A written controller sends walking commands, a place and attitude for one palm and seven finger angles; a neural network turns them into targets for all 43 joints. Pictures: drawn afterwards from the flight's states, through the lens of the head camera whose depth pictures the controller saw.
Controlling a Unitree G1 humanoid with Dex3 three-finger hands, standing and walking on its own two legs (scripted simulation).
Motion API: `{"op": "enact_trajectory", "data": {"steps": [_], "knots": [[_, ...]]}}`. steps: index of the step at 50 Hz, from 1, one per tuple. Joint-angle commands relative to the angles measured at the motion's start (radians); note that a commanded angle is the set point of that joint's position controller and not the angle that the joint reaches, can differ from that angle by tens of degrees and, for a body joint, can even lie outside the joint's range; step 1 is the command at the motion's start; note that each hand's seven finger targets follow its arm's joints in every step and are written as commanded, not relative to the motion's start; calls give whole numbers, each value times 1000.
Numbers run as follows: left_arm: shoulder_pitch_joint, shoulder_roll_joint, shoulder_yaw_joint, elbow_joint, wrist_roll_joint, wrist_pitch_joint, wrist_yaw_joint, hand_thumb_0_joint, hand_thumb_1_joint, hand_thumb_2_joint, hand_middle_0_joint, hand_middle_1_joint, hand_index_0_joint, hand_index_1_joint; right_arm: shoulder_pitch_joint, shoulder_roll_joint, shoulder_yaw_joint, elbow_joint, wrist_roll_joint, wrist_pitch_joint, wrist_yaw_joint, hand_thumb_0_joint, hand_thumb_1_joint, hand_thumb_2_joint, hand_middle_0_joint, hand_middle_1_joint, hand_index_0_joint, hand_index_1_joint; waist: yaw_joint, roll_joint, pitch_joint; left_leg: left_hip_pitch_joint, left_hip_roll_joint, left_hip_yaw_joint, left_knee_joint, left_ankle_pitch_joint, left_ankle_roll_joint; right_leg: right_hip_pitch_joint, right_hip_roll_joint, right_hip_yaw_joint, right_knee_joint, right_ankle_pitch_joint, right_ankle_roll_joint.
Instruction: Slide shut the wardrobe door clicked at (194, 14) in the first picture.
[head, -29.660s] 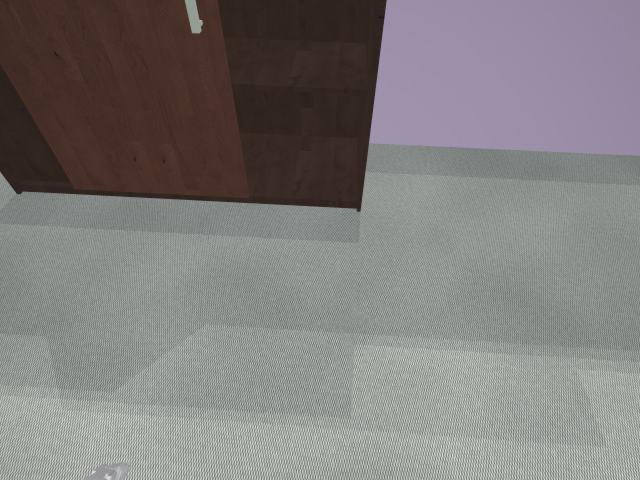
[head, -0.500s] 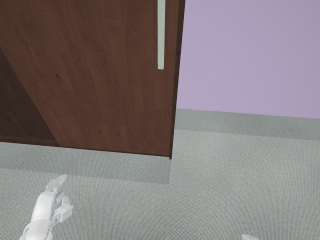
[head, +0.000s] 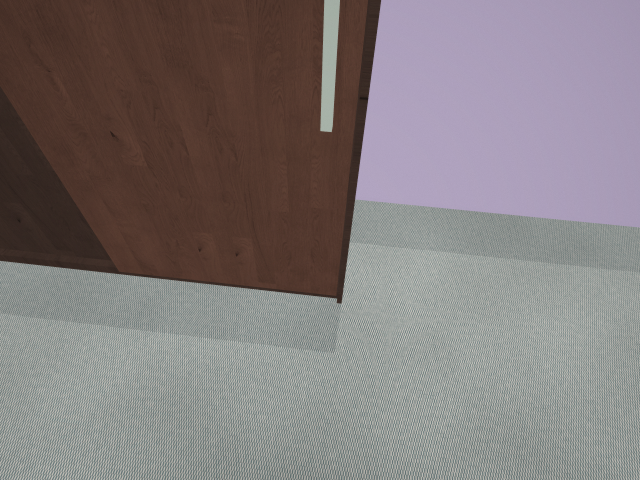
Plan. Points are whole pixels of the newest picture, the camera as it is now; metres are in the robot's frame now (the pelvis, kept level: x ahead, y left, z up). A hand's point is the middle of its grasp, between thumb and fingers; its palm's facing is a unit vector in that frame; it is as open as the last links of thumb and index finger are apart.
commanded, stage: let the arm hang, fingers relaxed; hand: left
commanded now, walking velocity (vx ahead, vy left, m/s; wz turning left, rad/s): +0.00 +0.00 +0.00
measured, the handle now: (330, 57) +0.79 +0.03 +0.15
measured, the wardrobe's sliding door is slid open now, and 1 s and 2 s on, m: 0.00 0.00 0.00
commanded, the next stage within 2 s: look to check the result in 0.44 s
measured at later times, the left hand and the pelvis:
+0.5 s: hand out of the picture +0.00 +0.17 -0.18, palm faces +0.01 -0.99 -0.16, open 7.4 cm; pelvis +0.00 +0.01 +0.00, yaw -1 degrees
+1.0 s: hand out of the picture +0.01 +0.17 -0.18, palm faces +0.00 -0.98 -0.17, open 7.4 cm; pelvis +0.01 +0.01 +0.00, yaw -1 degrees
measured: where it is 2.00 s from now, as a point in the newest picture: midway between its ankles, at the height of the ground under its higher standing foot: outside the picture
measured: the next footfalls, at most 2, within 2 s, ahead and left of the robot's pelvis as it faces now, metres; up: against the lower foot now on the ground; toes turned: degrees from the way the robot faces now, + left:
none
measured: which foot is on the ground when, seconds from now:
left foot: down 0.00-1.00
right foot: down 0.00-1.00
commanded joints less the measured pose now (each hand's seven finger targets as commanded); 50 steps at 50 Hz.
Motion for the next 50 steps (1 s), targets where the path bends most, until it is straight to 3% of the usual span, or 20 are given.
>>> {"op": "enact_trajectory", "data": {"steps": [1,11,16,50], "knots": [[39,72,5,-10,-1,-19,9,0,900,900,-200,-300,-200,-300,59,-109,-23,-16,3,-15,-6,0,-900,-900,200,300,200,300,0,-3,32,-52,129,-121,-135,21,13,-10,-93,84,-75,7,-27],[55,50,8,8,1,-24,13,0,900,900,-200,-300,-200,-300,72,-94,-23,7,2,-25,-9,0,-900,-900,200,300,200,300,0,28,27,-30,128,-112,-139,57,13,-16,-96,88,-57,42,-25],[58,48,9,12,1,-24,13,0,900,900,-200,-300,-200,-300,79,-94,-23,12,4,-27,-10,0,-900,-900,200,300,200,300,0,6,33,-26,131,-115,-138,69,15,-18,-97,85,-52,45,-22],[52,49,10,21,0,-31,17,0,900,900,-200,-300,-200,-300,73,-97,-25,26,5,-28,-12,0,-900,-900,200,300,200,300,-6,0,18,18,131,-96,-118,138,8,-9,-103,96,-51,89,-24]]}}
